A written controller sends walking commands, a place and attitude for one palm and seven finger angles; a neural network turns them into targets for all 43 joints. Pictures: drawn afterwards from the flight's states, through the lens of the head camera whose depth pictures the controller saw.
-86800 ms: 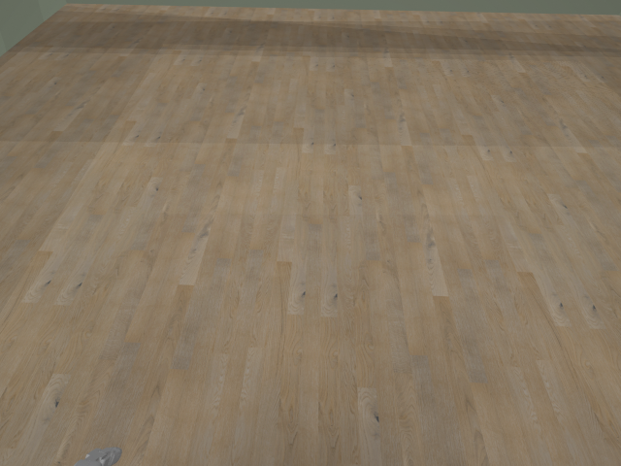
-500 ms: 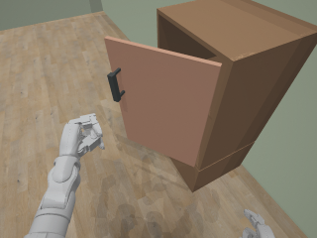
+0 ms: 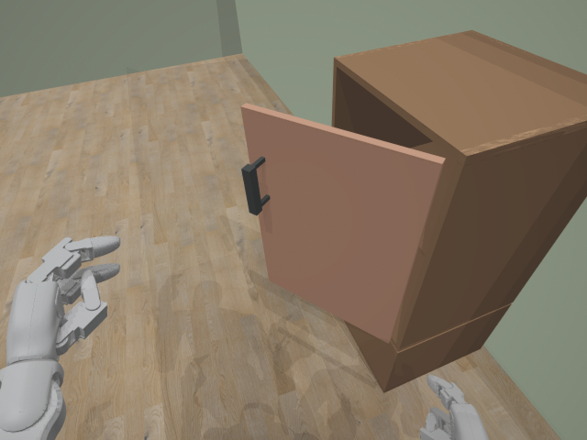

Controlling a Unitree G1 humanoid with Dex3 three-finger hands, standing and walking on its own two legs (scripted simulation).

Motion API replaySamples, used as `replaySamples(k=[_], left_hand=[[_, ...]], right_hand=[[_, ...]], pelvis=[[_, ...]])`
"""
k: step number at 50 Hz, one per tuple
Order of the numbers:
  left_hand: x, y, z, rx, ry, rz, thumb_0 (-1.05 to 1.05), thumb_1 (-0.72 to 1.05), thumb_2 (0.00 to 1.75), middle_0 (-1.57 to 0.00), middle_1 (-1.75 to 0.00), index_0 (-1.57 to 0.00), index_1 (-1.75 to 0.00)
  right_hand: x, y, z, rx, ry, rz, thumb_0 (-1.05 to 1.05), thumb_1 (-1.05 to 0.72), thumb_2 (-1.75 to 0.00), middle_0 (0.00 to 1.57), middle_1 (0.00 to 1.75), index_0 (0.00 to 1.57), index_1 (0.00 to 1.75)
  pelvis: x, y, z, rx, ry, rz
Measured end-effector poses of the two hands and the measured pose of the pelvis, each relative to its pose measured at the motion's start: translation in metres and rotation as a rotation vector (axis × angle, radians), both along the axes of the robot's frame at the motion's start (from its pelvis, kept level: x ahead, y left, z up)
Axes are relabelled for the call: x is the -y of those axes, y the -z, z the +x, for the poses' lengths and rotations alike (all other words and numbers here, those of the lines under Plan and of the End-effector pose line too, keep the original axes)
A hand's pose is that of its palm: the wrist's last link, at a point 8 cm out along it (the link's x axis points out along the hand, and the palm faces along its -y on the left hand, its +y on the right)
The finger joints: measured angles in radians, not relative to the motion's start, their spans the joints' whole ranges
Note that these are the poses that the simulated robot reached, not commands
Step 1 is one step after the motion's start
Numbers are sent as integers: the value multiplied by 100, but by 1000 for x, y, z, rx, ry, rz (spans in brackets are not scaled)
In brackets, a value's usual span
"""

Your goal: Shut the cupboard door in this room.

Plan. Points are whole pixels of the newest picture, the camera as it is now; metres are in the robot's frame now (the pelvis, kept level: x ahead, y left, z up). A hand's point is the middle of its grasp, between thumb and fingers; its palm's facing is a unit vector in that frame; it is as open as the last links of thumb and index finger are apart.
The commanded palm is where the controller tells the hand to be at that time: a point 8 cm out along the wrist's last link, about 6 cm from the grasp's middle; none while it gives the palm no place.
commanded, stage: draw the hand back to the body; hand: left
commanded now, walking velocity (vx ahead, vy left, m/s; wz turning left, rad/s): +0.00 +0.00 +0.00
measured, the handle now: (258, 185) +0.63 +0.16 -0.02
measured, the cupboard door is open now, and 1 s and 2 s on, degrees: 36 36 36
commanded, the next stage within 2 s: step back with the hand held close in 0.48 s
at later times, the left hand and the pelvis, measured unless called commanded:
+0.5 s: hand (69, 323) +0.18 +0.26 +0.16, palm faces +0.45 -0.80 -0.39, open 7.4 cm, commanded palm +0.13 +0.29 +0.17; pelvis -0.01 -0.01 +0.00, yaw -1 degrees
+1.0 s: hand (45, 331) +0.17 +0.28 +0.15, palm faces +0.37 -0.78 -0.51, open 7.4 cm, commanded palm +0.11 +0.31 +0.17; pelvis -0.04 +0.02 -0.01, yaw -1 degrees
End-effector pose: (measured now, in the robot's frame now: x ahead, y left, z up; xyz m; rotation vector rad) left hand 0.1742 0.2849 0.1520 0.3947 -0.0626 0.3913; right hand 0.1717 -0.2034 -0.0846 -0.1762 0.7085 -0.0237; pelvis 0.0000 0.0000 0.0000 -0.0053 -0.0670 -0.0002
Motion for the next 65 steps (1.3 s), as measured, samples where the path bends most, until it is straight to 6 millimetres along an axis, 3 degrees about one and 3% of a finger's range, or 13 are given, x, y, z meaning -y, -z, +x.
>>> replaySamples(k=[7,11,18,25,34,46,55,65], left_hand=[[-16,-25,-32,42,-70,100,2,90,90,-39,-50,-39,-50],[-20,-26,-41,55,-101,106,1,90,90,-30,-41,-30,-40],[-11,-15,-38,55,-80,57,1,90,90,-23,-33,-23,-33],[-7,-20,-35,77,-44,71,1,89,90,-21,-31,-21,-31],[-12,-23,-36,73,-51,100,1,89,90,-21,-31,-21,-30],[-25,-24,-33,31,29,188,1,89,90,-21,-31,-21,-30],[-31,-23,-57,74,40,204,1,89,90,-21,-31,-21,-30],[-33,-17,-94,154,13,199,1,89,90,-21,-31,-21,-30]], right_hand=[[13,3,-8,-2,28,-19,1,-91,-90,20,30,20,30],[19,3,-9,7,31,-32,1,-91,-90,20,30,20,29],[23,-2,-11,35,39,-45,1,-91,-90,20,30,20,29],[21,-7,-13,63,49,-33,1,-91,-90,20,30,20,29],[21,-2,-20,28,53,-27,1,-91,-90,20,30,20,30],[31,1,-41,-59,158,-86,1,-91,-90,20,30,20,29],[22,-5,-63,-23,160,-94,1,-91,-90,20,30,20,29],[21,0,-99,-32,123,-121,1,-91,-90,20,30,20,30]], pelvis=[[1,0,0,4,3,-1],[1,1,-4,9,-1,0],[3,1,-9,14,1,3],[5,0,-11,21,9,1],[3,1,-13,-11,6,-10],[-15,4,-26,-75,18,0],[-19,9,-52,-75,23,1],[-17,16,-78,-72,7,-19]])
